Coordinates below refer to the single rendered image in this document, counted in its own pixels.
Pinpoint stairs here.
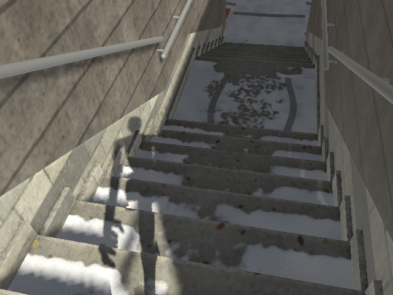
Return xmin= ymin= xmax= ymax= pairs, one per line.
xmin=0 ymin=119 xmax=365 ymax=295
xmin=201 ymin=42 xmax=313 ymax=64

